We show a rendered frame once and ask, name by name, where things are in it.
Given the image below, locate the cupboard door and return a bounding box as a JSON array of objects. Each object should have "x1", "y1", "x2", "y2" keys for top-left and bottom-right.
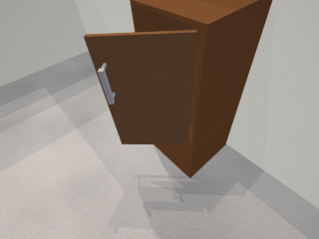
[{"x1": 84, "y1": 30, "x2": 197, "y2": 145}]

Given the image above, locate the handle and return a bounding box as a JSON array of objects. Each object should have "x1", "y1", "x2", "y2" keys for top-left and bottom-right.
[{"x1": 98, "y1": 63, "x2": 116, "y2": 105}]

